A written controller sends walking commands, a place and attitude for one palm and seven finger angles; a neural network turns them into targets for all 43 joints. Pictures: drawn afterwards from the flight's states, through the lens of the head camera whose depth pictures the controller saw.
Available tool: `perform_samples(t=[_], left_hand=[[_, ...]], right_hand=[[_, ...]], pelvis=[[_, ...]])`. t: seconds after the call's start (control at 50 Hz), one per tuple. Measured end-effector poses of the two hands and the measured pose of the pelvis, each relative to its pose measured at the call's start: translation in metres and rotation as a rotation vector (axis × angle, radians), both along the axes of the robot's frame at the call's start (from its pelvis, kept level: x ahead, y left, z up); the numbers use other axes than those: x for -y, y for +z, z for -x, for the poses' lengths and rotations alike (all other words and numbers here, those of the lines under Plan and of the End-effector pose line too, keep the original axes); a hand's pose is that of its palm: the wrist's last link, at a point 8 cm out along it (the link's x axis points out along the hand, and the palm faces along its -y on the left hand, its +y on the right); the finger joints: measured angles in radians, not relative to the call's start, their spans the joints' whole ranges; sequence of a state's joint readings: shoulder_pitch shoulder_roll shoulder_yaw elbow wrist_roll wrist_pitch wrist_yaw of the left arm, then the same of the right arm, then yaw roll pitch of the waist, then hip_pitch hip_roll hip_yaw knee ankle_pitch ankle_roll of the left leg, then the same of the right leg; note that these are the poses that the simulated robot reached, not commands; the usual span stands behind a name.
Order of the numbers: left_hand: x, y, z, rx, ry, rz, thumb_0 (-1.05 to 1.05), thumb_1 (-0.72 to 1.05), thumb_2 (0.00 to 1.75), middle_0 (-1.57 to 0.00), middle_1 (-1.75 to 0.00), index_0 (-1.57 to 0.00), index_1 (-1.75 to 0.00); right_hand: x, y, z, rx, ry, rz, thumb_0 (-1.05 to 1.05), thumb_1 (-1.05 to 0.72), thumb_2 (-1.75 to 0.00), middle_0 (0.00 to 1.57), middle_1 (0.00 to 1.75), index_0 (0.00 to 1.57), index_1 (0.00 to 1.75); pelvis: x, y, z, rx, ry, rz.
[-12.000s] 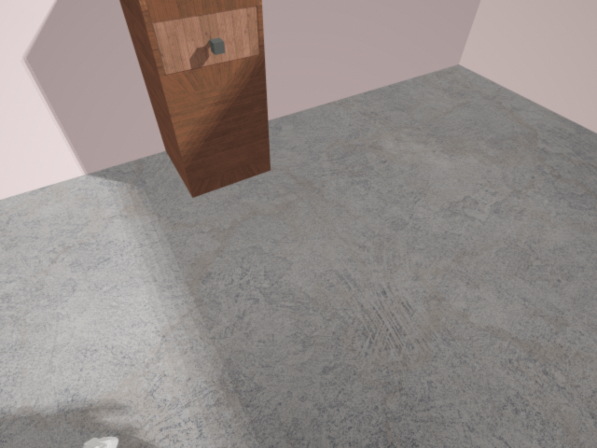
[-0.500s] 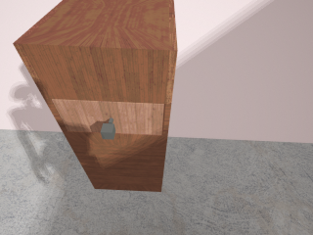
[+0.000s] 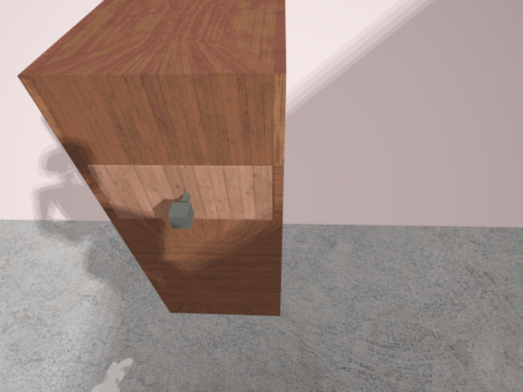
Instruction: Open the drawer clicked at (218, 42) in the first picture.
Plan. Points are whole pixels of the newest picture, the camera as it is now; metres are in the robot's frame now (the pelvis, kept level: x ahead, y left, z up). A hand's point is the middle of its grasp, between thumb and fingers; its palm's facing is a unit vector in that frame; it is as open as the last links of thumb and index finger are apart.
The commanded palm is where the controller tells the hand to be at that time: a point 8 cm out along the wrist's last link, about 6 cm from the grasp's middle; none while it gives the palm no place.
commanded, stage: raise the hand with hooked fingers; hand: left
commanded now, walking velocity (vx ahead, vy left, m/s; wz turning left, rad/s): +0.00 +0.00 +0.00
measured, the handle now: (183, 208) +0.48 +0.21 -0.05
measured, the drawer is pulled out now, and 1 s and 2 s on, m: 0.00 0.00 0.00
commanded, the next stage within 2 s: move the hooked fingers above the handle in 1.74 s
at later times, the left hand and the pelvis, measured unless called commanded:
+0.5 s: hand (136, 344) +0.19 +0.21 -0.03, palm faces +0.05 -0.08 -1.00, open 10.0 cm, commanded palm +0.17 +0.20 +0.02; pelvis -0.02 -0.04 -0.03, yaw +1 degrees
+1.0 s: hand (136, 279) +0.27 +0.22 +0.03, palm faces +0.06 -0.11 -0.99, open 12.9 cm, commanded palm +0.25 +0.22 +0.09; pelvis +0.01 -0.01 -0.01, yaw -1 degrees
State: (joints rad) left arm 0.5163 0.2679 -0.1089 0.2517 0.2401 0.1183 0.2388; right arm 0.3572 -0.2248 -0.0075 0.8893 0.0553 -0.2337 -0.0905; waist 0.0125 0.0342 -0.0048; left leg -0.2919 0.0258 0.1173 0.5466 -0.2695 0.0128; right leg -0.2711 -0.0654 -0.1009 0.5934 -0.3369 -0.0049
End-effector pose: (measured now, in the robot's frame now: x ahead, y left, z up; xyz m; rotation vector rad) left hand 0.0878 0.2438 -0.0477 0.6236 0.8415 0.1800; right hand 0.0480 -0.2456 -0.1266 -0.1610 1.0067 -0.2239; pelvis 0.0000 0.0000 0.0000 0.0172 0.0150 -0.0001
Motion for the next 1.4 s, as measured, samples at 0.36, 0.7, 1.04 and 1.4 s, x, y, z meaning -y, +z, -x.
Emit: perform_samples(t=[0.36, 0.7, 1.04, 1.4], left_hand=[[0.054, 0.042, -0.049, 0.403, -0.577, -0.755, 0.01, 0.49, 0.73, -0.24, -0.57, -0.24, -0.56], [0.047, 0.097, -0.117, 0.426, -0.608, -0.747, 0.00, 0.09, 0.56, -0.27, -0.82, -0.27, -0.82], [0.023, 0.139, -0.164, 0.509, -0.573, -0.790, 0.00, -0.30, 0.39, -0.30, -1.08, -0.30, -1.07], [-0.003, 0.187, -0.201, 0.491, -0.613, -0.810, 0.00, -0.48, 0.31, -0.32, -1.20, -0.31, -1.19]], right_hand=[[0.003, 0.042, -0.183, 0.345, 0.325, 0.005, 0.01, -0.91, -0.90, 0.19, 0.30, 0.20, 0.30], [-0.001, 0.001, -0.119, 0.089, 0.221, -0.079, 0.01, -0.90, -0.90, 0.20, 0.30, 0.21, 0.30], [0.007, 0.024, -0.139, 0.138, 0.151, -0.018, 0.01, -0.91, -0.90, 0.19, 0.30, 0.20, 0.30], [-0.037, 0.033, -0.147, 0.135, 0.213, -0.080, 0.01, -0.90, -0.90, 0.20, 0.30, 0.21, 0.30]], pelvis=[[0.032, -0.036, 0.018, -0.156, -0.027, -0.027], [0.033, -0.016, 0.001, -0.114, -0.012, -0.012], [0.011, -0.005, -0.006, -0.072, -0.012, -0.001], [-0.003, 0.006, -0.006, -0.025, 0.005, 0.011]])
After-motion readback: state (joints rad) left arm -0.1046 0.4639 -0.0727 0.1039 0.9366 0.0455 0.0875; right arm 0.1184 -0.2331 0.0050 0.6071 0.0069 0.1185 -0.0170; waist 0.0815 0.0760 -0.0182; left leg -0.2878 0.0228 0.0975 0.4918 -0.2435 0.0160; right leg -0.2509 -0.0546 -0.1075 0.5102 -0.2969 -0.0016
